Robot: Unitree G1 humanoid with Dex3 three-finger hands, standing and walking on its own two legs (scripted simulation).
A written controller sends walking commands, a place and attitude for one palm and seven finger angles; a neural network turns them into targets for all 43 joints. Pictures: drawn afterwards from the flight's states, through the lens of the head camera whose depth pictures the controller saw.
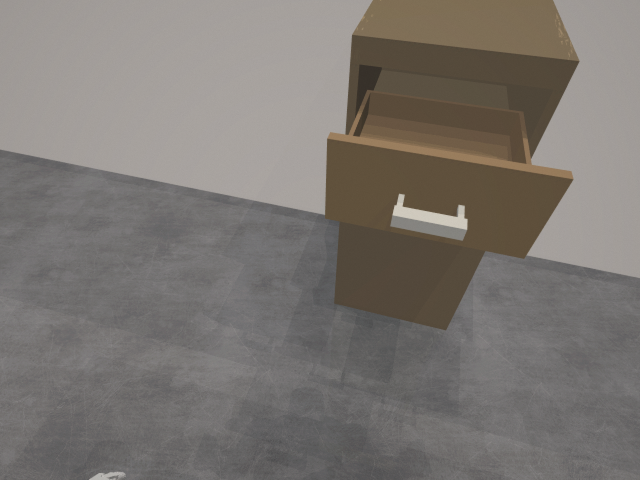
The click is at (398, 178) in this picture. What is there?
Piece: drawer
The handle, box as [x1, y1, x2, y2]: [390, 194, 467, 240]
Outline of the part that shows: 399,194 397,204 394,206 390,225 391,226 462,240 466,231 467,219 463,217 464,206 458,205 457,216 454,217 403,207 402,202 404,195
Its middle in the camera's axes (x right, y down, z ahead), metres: +0.18 -0.04 +0.64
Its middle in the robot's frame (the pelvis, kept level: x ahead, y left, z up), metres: +0.52 -0.15 +0.04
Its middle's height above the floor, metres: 0.81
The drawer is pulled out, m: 0.28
